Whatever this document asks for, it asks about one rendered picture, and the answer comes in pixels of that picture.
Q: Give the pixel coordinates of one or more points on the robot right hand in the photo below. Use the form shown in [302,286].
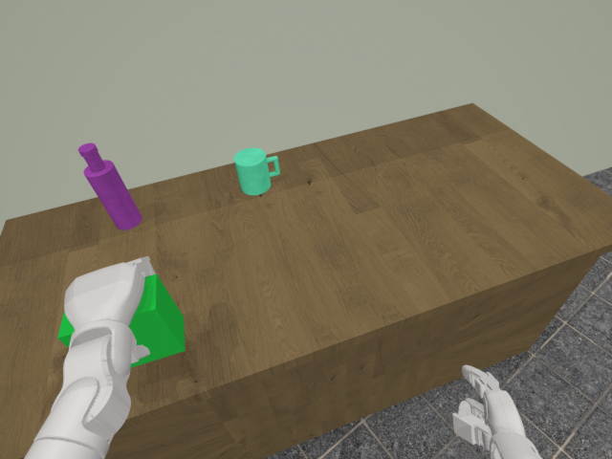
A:
[477,423]

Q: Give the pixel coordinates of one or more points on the right robot forearm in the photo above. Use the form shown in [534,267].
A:
[512,445]

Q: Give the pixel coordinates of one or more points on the robot left hand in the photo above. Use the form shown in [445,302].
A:
[110,293]

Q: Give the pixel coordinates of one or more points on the table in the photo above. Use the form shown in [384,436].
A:
[376,265]

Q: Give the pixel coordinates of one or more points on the left robot forearm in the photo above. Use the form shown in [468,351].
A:
[93,403]

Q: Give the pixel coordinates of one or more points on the sponge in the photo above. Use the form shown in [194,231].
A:
[157,324]

